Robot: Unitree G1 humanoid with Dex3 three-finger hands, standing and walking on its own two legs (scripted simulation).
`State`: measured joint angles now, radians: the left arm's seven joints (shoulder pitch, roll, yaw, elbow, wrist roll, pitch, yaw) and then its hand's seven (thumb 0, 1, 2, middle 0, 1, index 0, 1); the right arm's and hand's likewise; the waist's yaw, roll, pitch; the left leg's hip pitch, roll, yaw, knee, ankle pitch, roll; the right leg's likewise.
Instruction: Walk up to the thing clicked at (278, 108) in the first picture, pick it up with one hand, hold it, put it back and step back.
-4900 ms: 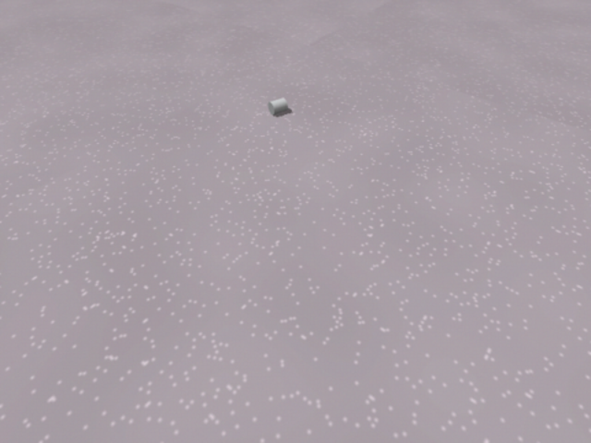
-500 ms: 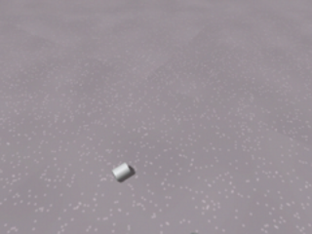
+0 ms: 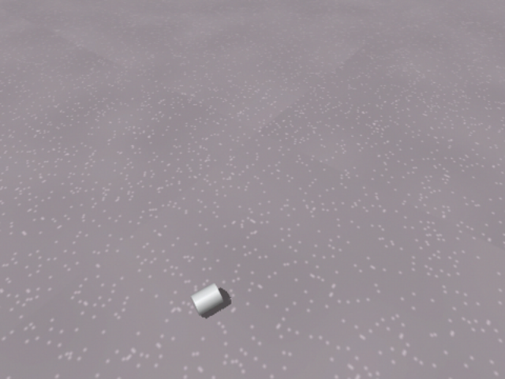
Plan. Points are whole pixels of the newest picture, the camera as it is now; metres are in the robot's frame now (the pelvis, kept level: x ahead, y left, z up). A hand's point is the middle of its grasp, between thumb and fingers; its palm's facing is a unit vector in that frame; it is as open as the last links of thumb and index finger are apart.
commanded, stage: walk up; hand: left
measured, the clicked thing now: (206, 298) +0.54 +0.21 -0.71
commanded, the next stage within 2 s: stand in 1.52 s
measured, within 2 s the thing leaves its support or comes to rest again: neither
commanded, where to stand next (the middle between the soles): +0.09 +0.00 m, yaw -1 degrees
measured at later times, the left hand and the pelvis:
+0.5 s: hand out of the picture +0.14 +0.25 -0.13, palm faces -0.05 -0.93 -0.37, open 7.4 cm; pelvis +0.06 -0.01 +0.01, yaw -1 degrees
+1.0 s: hand out of the picture +0.17 +0.25 -0.12, palm faces -0.04 -0.94 -0.33, open 7.4 cm; pelvis +0.07 +0.00 +0.03, yaw -1 degrees
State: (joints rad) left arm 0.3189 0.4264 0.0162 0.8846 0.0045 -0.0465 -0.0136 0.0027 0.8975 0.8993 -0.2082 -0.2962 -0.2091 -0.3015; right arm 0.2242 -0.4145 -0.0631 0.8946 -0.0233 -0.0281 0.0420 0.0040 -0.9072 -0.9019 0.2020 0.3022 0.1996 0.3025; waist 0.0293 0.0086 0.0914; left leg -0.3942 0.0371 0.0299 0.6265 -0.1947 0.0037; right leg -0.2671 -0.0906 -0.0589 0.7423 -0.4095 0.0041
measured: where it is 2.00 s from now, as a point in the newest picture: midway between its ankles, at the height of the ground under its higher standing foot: outside the picture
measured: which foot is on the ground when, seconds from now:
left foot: down 0.00-1.00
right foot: up 0.00-0.22, down 0.24-1.00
